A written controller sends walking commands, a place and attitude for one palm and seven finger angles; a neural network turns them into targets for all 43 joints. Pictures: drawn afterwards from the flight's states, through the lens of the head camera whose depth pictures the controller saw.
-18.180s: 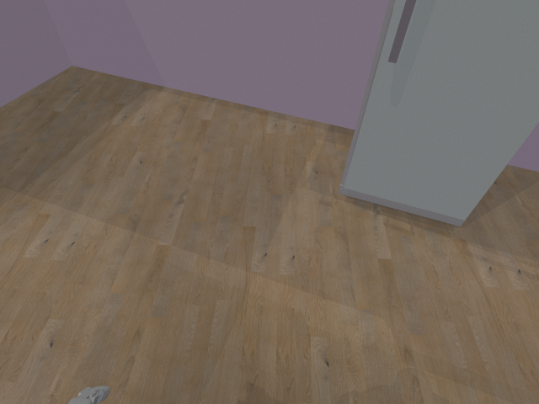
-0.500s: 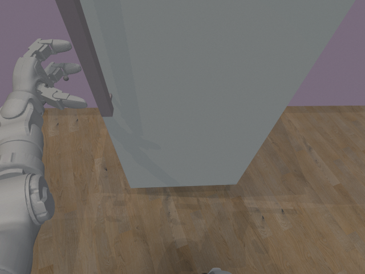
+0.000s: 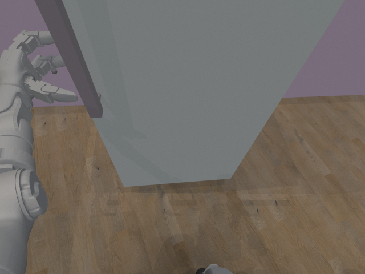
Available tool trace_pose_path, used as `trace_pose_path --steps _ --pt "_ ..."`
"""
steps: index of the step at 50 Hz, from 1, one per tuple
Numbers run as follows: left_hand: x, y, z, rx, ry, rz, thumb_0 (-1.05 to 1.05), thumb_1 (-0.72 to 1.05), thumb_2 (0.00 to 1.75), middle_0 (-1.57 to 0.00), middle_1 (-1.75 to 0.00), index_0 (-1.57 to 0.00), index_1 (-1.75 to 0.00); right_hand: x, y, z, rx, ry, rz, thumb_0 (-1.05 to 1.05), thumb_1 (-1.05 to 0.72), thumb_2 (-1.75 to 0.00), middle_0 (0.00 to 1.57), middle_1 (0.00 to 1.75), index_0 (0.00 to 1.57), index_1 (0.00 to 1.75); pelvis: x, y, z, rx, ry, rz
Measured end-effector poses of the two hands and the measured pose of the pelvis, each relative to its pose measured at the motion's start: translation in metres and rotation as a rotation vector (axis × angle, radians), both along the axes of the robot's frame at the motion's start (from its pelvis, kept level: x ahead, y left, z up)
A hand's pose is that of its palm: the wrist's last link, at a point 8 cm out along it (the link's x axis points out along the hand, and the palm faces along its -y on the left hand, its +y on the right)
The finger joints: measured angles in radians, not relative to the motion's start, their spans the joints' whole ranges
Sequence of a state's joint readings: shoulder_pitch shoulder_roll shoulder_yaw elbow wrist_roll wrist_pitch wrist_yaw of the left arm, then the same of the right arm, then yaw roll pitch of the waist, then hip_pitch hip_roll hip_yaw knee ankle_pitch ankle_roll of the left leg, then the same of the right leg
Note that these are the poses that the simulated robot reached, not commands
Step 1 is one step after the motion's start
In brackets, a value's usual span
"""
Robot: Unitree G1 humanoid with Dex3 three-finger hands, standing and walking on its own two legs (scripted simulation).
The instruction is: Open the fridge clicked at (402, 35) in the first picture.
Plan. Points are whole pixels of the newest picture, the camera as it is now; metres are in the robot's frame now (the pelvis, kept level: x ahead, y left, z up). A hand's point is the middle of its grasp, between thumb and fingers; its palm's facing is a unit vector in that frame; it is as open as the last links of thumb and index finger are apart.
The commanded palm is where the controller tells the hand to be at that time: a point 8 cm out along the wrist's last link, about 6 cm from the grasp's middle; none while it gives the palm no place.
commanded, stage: slide the fingers in behind the handle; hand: left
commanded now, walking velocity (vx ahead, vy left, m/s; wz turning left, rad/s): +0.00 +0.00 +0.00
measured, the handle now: (62, 16) +0.52 +0.19 +0.25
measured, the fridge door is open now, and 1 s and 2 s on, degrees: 0 0 0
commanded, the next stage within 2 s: grip the handle and tug to test in 1.72 s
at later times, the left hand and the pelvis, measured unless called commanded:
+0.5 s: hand (59, 85) +0.46 +0.21 +0.15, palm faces +0.03 -1.00 +0.01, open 14.0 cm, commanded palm +0.44 +0.26 +0.15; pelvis +0.00 +0.00 +0.00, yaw +1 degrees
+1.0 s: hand (80, 80) +0.47 +0.18 +0.15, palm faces +0.03 -1.00 -0.01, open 14.0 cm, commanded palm +0.44 +0.23 +0.15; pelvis -0.01 -0.02 +0.00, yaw +0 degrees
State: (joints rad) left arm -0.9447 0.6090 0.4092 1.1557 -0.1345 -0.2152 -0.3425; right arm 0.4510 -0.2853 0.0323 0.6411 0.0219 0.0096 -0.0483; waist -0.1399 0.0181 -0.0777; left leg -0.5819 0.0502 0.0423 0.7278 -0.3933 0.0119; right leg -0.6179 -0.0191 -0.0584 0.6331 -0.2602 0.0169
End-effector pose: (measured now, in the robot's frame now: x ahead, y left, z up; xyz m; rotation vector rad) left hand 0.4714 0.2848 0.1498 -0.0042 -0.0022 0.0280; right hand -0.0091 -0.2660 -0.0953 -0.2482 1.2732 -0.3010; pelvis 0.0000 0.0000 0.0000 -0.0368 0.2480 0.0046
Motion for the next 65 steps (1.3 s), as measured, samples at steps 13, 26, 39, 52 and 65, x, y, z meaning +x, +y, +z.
trace_pose_path --steps 13,26,39,52,65 --pt "-0.025 -0.003 -0.004 -0.007 -0.02 -0.009 -0.01 -0.5 0.3 -0.29 -1.19 -0.3 -1.2 0.045 0.007 0.0 0.031 -0.111 0.039 0.0 -0.9 -0.9 0.21 0.3 0.2 0.3 0.006 0.002 0.003 0.001 -0.039 -0.001" --pt "-0.035 -0.019 -0.001 0.002 -0.012 0.002 -0.01 -0.5 0.3 -0.3 -1.2 -0.3 -1.2 0.078 0.005 0.003 0.026 -0.216 0.117 0.0 -0.9 -0.9 0.2 0.3 0.2 0.3 -0.006 -0.003 0.002 0.008 -0.066 0.023" --pt "-0.025 -0.044 -0.003 0.007 0.004 0.0 -0.01 -0.5 0.3 -0.3 -1.2 -0.3 -1.2 0.031 -0.004 -0.006 0.035 -0.132 0.061 0.0 -0.9 -0.9 0.2 0.3 0.2 0.3 -0.013 -0.01 0.001 0.019 -0.056 0.01" --pt "-0.022 -0.052 -0.003 0.006 -0.001 0.007 -0.01 -0.5 0.3 -0.3 -1.2 -0.3 -1.2 0.004 -0.014 -0.006 0.024 -0.08 0.013 0.0 -0.9 -0.9 0.2 0.3 0.2 0.3 -0.014 -0.015 0.002 0.021 -0.055 -0.002" --pt "-0.024 -0.061 -0.004 -0.015 -0.011 -0.01 -0.01 -0.5 0.3 -0.3 -1.2 -0.3 -1.2 0.033 -0.012 -0.004 0.024 -0.142 0.047 0.0 -0.9 -0.9 0.2 0.3 0.2 0.3 -0.01 -0.013 0.003 0.019 -0.056 0.003"
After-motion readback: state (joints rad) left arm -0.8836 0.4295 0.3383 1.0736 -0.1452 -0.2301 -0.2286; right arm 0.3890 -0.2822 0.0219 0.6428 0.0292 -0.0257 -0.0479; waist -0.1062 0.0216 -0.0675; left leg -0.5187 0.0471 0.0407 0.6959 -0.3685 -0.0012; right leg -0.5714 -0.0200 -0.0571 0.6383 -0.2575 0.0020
